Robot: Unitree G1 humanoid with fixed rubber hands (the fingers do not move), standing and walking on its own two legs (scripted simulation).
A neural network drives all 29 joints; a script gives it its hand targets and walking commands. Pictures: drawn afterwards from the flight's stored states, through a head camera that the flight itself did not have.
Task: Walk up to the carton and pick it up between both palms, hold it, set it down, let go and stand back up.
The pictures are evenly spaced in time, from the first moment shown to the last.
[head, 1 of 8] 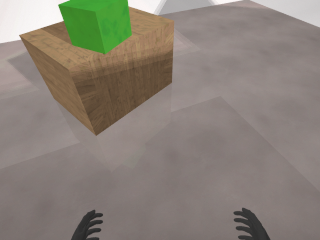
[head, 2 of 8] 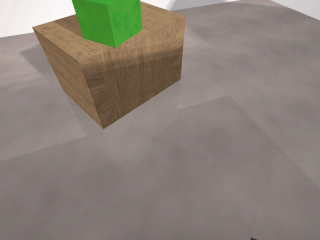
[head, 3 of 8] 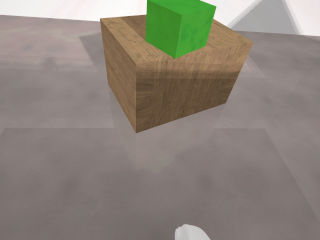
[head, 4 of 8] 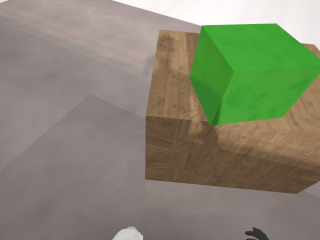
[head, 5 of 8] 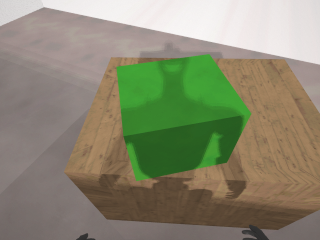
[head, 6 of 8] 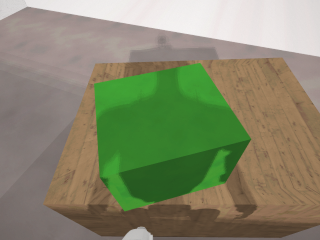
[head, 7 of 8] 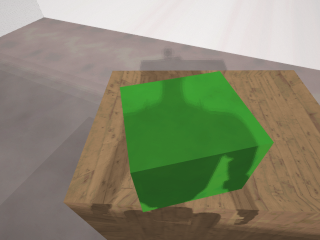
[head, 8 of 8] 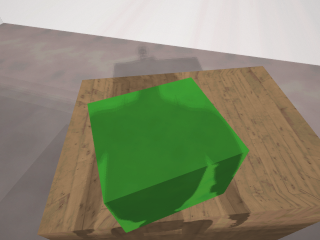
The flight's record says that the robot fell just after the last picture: no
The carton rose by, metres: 0.00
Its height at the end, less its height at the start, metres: +0.00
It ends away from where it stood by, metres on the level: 0.00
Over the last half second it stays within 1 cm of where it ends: yes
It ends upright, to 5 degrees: yes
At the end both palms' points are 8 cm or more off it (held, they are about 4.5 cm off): yes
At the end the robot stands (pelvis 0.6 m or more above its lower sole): yes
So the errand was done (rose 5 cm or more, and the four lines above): no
